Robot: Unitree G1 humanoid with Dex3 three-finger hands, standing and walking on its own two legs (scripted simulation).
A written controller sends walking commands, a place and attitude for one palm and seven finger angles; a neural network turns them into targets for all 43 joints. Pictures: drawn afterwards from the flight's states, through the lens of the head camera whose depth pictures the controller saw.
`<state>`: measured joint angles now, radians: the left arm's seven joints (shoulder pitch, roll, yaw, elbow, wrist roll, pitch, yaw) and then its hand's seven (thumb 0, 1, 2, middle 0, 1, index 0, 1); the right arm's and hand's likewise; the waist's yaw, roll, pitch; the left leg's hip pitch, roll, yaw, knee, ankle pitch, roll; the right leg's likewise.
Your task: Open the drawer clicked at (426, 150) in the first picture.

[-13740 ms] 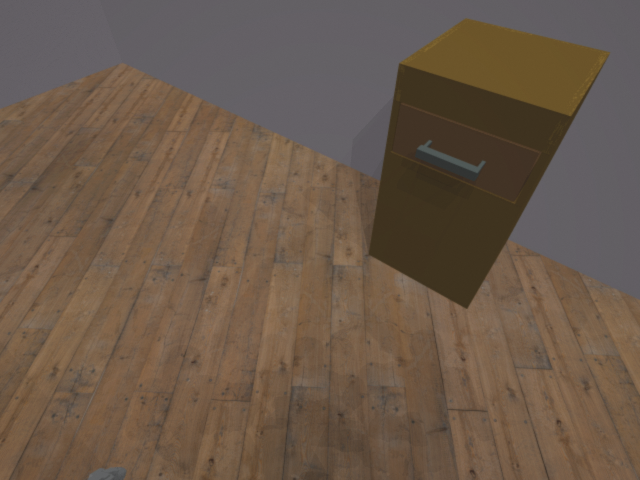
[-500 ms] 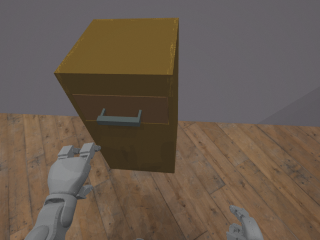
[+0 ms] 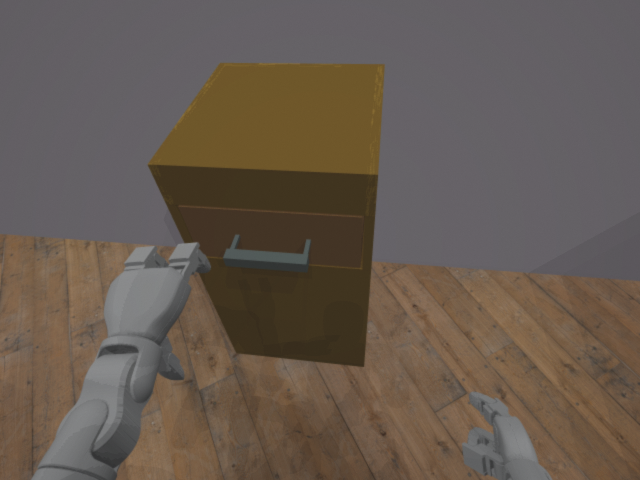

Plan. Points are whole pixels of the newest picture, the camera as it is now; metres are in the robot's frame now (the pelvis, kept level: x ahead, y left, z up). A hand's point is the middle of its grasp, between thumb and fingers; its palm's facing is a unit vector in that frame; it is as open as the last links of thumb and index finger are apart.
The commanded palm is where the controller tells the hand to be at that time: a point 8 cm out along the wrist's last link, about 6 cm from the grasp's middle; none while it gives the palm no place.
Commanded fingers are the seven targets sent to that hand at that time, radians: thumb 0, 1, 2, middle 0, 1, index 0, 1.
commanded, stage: raise the hand with hooked fingers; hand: left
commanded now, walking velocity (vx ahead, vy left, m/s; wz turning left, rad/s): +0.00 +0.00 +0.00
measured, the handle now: (269, 251) +0.57 +0.20 -0.15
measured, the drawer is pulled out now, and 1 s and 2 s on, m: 0.00 0.00 0.00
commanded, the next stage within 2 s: move the hooked fingers above the handle in 0.60 s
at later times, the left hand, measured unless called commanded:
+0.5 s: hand (175, 300) +0.30 +0.22 +0.08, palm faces +0.01 -0.09 -1.00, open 13.8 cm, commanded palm +0.28 +0.23 +0.14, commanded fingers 0.00 -0.50 0.30 -0.30 -1.20 -0.30 -1.20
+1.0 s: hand (199, 289) +0.34 +0.22 +0.05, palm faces -0.04 -0.08 -1.00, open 13.8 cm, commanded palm +0.33 +0.22 +0.10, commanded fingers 0.00 -0.50 0.30 -0.30 -1.20 -0.30 -1.20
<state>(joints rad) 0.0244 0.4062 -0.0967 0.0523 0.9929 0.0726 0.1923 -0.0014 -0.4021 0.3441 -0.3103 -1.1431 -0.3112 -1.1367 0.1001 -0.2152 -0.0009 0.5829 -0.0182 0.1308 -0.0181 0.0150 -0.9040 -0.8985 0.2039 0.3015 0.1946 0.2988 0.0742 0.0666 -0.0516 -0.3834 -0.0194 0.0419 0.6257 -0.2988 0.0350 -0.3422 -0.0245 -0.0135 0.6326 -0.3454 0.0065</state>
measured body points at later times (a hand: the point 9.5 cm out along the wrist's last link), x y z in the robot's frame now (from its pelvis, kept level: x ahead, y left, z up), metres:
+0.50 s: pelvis +0.00 -0.01 +0.01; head +0.02 -0.04 +0.46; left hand +0.29 +0.23 +0.13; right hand +0.17 -0.25 -0.11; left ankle +0.02 +0.10 -0.73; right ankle -0.01 -0.13 -0.73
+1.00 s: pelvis +0.00 -0.02 +0.00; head +0.04 -0.05 +0.45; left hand +0.33 +0.22 +0.10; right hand +0.18 -0.25 -0.11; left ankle +0.02 +0.10 -0.73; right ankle -0.01 -0.13 -0.73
